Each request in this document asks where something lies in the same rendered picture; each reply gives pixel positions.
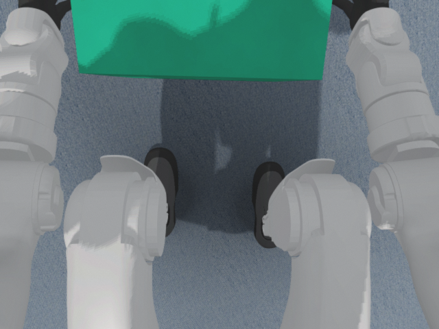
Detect right robot hand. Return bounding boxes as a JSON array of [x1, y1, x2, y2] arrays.
[[332, 0, 389, 30]]

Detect right robot thigh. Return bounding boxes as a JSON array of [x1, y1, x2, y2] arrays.
[[275, 173, 371, 329]]

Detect right robot forearm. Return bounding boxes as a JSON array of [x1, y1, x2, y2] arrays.
[[346, 8, 439, 163]]

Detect left robot forearm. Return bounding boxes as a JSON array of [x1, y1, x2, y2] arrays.
[[0, 8, 69, 164]]

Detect right robot foot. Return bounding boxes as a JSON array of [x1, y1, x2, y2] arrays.
[[252, 162, 285, 248]]

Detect robot left upper arm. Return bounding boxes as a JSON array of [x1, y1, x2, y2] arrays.
[[0, 160, 64, 329]]

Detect left robot hand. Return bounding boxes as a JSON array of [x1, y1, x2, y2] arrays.
[[18, 0, 71, 31]]

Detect carton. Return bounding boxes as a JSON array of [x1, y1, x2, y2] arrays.
[[71, 0, 332, 82]]

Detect robot right upper arm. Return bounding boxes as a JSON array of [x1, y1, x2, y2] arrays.
[[367, 157, 439, 329]]

